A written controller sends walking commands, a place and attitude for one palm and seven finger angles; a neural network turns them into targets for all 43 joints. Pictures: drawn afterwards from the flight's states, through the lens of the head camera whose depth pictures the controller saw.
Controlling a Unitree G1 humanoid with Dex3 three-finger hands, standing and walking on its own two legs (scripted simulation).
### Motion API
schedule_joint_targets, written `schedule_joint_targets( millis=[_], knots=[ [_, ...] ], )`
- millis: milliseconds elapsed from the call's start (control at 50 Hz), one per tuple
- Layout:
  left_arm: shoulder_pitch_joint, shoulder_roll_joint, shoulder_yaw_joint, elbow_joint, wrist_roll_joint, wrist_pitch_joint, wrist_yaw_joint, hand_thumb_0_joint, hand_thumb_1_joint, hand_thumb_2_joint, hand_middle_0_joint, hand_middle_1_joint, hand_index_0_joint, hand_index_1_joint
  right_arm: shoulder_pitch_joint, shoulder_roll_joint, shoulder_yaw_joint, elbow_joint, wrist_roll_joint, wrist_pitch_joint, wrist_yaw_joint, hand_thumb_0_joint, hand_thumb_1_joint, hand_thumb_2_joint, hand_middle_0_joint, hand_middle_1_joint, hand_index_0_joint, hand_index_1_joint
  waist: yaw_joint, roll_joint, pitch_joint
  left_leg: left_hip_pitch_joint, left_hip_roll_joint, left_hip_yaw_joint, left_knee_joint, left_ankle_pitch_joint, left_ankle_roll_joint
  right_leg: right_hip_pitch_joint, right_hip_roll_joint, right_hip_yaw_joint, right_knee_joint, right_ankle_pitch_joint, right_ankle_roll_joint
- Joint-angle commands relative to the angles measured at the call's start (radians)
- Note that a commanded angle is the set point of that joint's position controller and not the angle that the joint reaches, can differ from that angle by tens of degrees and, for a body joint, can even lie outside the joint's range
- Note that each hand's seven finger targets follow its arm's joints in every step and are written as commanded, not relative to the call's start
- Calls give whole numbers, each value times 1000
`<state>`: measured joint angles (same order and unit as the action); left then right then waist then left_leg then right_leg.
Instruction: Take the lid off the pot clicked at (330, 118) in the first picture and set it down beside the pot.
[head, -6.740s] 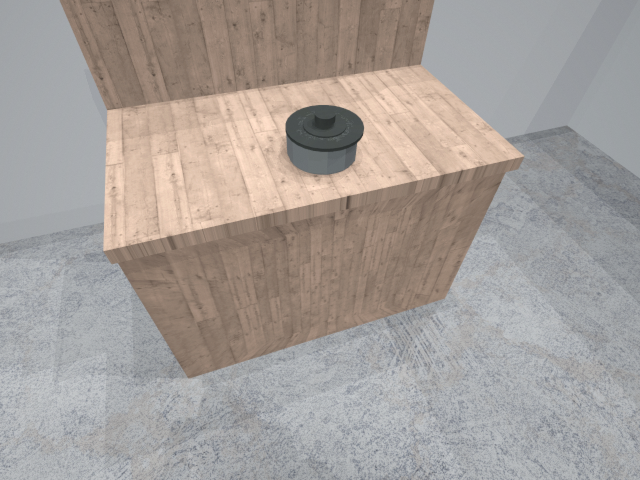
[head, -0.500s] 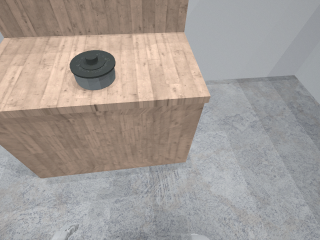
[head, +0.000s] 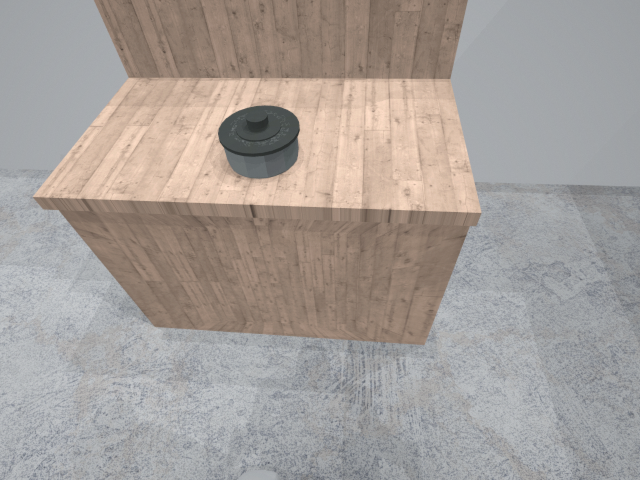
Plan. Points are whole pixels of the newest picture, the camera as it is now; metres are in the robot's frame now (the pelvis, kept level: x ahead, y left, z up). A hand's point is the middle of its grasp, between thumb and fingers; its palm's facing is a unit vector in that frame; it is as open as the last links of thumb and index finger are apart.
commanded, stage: take the last steps up to it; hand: left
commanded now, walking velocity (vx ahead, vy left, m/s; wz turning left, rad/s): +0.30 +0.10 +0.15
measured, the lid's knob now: (257, 119) +0.78 +0.20 +0.00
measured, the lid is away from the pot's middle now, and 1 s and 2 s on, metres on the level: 0.01 0.01 0.01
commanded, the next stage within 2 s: come to a stop and stand still in 0.68 s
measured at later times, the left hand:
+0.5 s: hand out of the picture +0.14 +0.28 -0.18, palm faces +0.10 -0.98 -0.18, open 7.4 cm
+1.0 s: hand (187, 351) +0.33 +0.27 -0.17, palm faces +0.04 -0.97 -0.25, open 7.2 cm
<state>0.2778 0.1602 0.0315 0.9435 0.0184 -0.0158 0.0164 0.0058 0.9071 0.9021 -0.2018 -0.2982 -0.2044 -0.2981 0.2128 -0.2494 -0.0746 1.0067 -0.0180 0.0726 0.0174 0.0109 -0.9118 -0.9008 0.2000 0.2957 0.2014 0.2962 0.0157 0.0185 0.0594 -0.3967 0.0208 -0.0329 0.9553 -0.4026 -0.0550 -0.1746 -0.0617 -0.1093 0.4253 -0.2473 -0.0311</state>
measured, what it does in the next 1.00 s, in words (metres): walks ahead: left foot, then right foot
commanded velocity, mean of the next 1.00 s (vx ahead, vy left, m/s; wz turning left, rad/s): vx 0.11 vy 0.03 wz -0.01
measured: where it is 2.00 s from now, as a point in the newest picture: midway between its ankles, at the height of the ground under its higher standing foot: outside the picture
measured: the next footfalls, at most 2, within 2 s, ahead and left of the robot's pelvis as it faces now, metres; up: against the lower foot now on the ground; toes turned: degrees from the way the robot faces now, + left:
left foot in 0.20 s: +0.05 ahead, +0.16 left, +0.00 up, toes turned +5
right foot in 0.68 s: +0.34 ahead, +0.02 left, +0.00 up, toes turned -2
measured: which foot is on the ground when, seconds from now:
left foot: up 0.00-0.18, down 0.20-0.68, up 0.70-1.00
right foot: down 0.00-0.20, up 0.22-0.66, down 0.68-1.00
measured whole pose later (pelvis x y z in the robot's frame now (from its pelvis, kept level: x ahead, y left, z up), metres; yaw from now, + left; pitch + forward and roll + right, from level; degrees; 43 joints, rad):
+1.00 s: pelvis +0.29 +0.09 -0.01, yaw +0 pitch +1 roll +1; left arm 0.23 0.15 0.03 1.02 0.01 -0.02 0.03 0.00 0.94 0.90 -0.20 -0.30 -0.20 -0.30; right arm 0.22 -0.17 -0.05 1.04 0.00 0.03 -0.03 0.02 -0.95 -0.90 0.20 0.30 0.20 0.30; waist 0.00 0.03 0.05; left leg -0.49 0.06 -0.01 0.87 -0.36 -0.05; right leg -0.25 0.03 -0.06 0.45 -0.21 -0.09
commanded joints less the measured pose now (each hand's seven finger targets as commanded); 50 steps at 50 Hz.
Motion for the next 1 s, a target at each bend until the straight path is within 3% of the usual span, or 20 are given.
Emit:
schedule_joint_targets(
  millis=[0, 80, 140, 160, 180, 200, 220, 260, 320, 380, 540, 600, 640, 660, 680, 700, 740, 820, 940, 980],
  knots=[
    [126, 224, 65, 4, 9, -26, 5, 0, 900, 900, -200, -300, -200, -300, -119, -41, 4, -110, -4, -48, 12, 0, -900, -900, 200, 300, 200, 300, 60, -192, -14, -151, 18, 31, -96, 0, 22, 146, -285, 293, -234, -94, -125],
    [111, 230, 66, 29, 15, -26, 0, 0, 900, 900, -200, -300, -200, -300, -109, -18, 13, -111, 1, -69, 18, 0, -900, -900, 200, 300, 200, 300, 42, -191, 1, 11, 0, 67, -288, -21, 52, 40, -283, 260, -234, -147, -120],
    [77, 212, 63, 43, 6, -17, -8, 0, 900, 900, -200, -300, -200, -300, 51, -27, 13, -56, 3, -90, 3, 0, -900, -900, 200, 300, 200, 300, -36, -112, -39, 378, -42, 123, -547, 108, 63, -171, -186, 125, -97, -227, -54],
    [65, 171, 51, 37, 2, -13, -14, 0, 900, 900, -200, -300, -200, -300, 144, -93, -1, -34, -1, -97, -11, 0, -900, -900, 200, 300, 200, 300, -83, 64, -63, 529, 55, -12, -607, 12, 94, -318, -122, 57, 88, -258, -16],
    [48, 109, 36, 9, -2, -11, -22, 0, 900, 900, -200, -300, -200, -300, 236, -191, -25, -19, -12, -98, -18, 0, -900, -900, 200, 300, 200, 300, -122, 344, -60, 569, 301, -376, -750, -161, 189, -502, 3, -70, 399, -342, 41],
    [-17, 125, 31, -20, 9, -15, -19, 0, 900, 900, -200, -300, -200, -300, 265, -209, -22, -16, -8, -89, -27, 0, -900, -900, 200, 300, 200, 300, -131, 246, 4, 489, 358, -435, -810, -145, 261, -575, -12, 29, 541, -335, 29],
    [-28, 123, 34, -30, 8, -22, -25, 0, 900, 900, -200, -300, -200, -300, 211, -195, -13, -32, -11, -87, -33, 0, -900, -900, 200, 300, 200, 300, -99, 137, 60, 423, 350, -387, -813, -118, 285, -591, -47, 52, 606, -277, 20],
    [-1, 135, 36, 23, 14, -11, -29, 0, 900, 900, -200, -300, -200, -300, 127, -98, 18, -45, -7, -103, -34, 0, -900, -900, 200, 300, 200, 300, -48, 142, 85, 305, 262, -280, -830, -61, 243, -545, -71, 95, 694, -127, 21],
    [61, 110, 30, 65, 8, -12, -35, 0, 900, 900, -200, -300, -200, -300, 137, -53, 38, -32, 6, -136, -38, 0, -900, -900, 200, 300, 200, 300, -11, 73, 54, 361, 177, -103, -790, 443, 209, -503, -48, 76, 701, 6, 44],
    [34, 107, 31, 55, 6, -8, -30, 0, 900, 900, -200, -300, -200, -300, 194, -41, 40, 0, 10, -155, -47, 0, -900, -900, 200, 300, 200, 300, -5, 59, 28, 426, 178, -65, -755, 737, 218, -533, -36, 64, 688, 15, 53],
    [-194, 76, 16, -30, -5, -17, -33, 0, 900, 900, -200, -300, -200, -300, 311, -26, 52, 81, -4, -162, -68, 0, -900, -900, 200, 300, 200, 300, -54, 71, 70, 483, 196, -27, -677, 997, 204, -470, -2, 11, 347, 28, 4],
    [-60, 85, 19, 5, -5, -25, -23, 0, 900, 900, -200, -300, -200, -300, 298, -64, 42, 95, 0, -155, -70, 0, -900, -900, 200, 300, 200, 300, 10, 68, -20, 468, 193, -2, -511, 1219, 176, -215, 79, -32, 231, 39, -35],
    [164, 144, 41, 70, 2, -41, -14, 0, 900, 900, -200, -300, -200, -300, 274, -58, 39, 89, 12, -152, -64, 0, -900, -900, 200, 300, 200, 300, 112, -2, -130, 268, 137, 12, -213, 1003, 131, 167, 59, 30, 104, 209, -68],
    [270, 220, 63, 95, 7, -53, -3, 0, 900, 900, -200, -300, -200, -300, 306, -17, 36, 78, 27, -155, -57, 0, -900, -900, 200, 300, 200, 300, 136, -154, -224, 19, -5, 65, 112, 461, 89, 396, -211, 401, 82, 462, -197],
    [273, 249, 65, 101, -16, -47, -4, 0, 900, 900, -200, -300, -200, -300, 321, -7, 30, 72, 30, -151, -60, 0, -900, -900, 200, 300, 200, 300, 88, -163, -247, -70, -79, 54, 407, -172, 75, 345, -406, 644, -55, 586, -316],
    [185, 214, 64, 72, -24, -36, 3, 0, 900, 900, -200, -300, -200, -300, 264, -7, 27, 65, 22, -140, -60, 0, -900, -900, 200, 300, 200, 300, 70, -38, -113, -104, -7, -26, 425, -139, 97, 176, -374, 581, -134, 345, -321],
    [24, 149, 47, 36, -22, -36, 6, 0, 900, 900, -200, -300, -200, -300, 216, 36, 31, 58, 4, -116, -42, 0, -900, -900, 200, 300, 200, 300, 2, -50, -11, -116, 52, -22, 393, -7, 93, -64, -277, 448, -194, 109, -235],
    [-54, 77, 19, 17, -8, -45, 19, 0, 900, 900, -200, -300, -200, -300, 285, 99, 50, 87, 0, -70, -47, 0, -900, -900, 200, 300, 200, 300, -77, -41, -43, 24, 61, 13, 130, 50, 33, -199, -174, 185, -170, 511, -157],
    [34, 146, 33, 41, -5, -16, 25, 0, 900, 900, -200, -300, -200, -300, 125, 67, 27, 30, 15, -42, -47, 0, -900, -900, 200, 300, 200, 300, -12, -138, -133, -19, 16, 47, -98, 33, -10, 13, -179, 197, -32, 784, -154],
    [41, 153, 41, 32, -2, -3, 27, 0, 900, 900, -200, -300, -200, -300, 67, 40, 16, 5, 12, -35, -48, 0, -900, -900, 200, 300, 200, 300, -1, -184, -88, -46, 1, 38, -93, 8, -14, 23, -196, 228, -22, 830, -166]
  ],
)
